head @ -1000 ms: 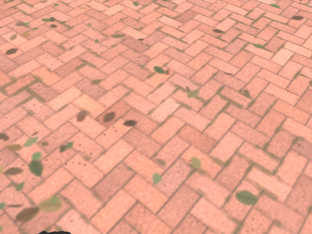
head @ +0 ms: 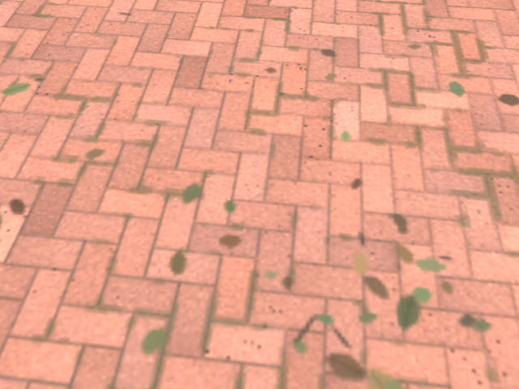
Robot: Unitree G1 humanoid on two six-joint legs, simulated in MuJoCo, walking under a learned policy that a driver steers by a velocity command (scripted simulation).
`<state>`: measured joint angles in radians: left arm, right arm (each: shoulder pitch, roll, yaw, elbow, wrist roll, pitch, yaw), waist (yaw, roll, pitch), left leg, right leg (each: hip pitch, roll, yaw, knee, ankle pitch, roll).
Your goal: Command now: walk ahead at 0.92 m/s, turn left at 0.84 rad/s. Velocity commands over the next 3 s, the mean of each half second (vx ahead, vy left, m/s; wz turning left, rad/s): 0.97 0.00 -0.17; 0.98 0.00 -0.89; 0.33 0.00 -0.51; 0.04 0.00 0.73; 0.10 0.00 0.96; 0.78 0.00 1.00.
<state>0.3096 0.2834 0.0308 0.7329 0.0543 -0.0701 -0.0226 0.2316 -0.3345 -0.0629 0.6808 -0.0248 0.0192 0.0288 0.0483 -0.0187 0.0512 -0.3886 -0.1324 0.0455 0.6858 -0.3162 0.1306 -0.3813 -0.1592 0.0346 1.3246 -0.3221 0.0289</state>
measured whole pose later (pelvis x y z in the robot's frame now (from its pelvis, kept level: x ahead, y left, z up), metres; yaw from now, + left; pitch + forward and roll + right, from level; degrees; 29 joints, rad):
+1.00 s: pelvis +0.96 -0.05 +0.02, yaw -35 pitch +2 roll +3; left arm 0.10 0.39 0.07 0.69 0.03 0.00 -0.06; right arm 0.42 -0.34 -0.06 0.85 -0.03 -0.09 -0.01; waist -0.05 -0.05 0.02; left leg -0.07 0.02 0.17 0.36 -0.31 -0.04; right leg -0.71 -0.04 -0.03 1.22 -0.22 -0.09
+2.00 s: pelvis +1.34 -0.23 +0.03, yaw -24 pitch +4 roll -3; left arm 0.02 0.29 0.06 0.72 0.00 0.00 0.03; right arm 0.22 -0.34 -0.09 0.57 0.02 0.05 -0.05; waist -0.02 0.00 0.05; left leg -0.34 -0.12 -0.22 0.47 -0.17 0.06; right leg -0.55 0.07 0.18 0.87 -0.33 0.09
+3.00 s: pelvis +1.58 -0.09 +0.02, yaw +32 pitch +3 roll +0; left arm 0.11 0.28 0.01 0.64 0.06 -0.02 -0.05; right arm 0.51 -0.28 -0.03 0.74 -0.01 -0.03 0.02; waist -0.07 -0.03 -0.01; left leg -0.02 -0.13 -0.11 0.34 -0.36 0.13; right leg -0.74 -0.10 0.01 1.00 -0.18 0.07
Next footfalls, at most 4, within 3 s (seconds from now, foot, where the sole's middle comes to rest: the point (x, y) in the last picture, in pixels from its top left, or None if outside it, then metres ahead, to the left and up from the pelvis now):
0.36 right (292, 355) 0.53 -0.03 -0.75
0.76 left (256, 209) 0.99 0.09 -0.75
1.16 right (371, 161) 1.21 -0.29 -0.75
1.70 left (338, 115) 1.43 -0.19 -0.75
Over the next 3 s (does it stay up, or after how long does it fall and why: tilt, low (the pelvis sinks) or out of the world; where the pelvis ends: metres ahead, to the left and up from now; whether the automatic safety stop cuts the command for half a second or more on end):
stays up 1.58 -0.09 0.02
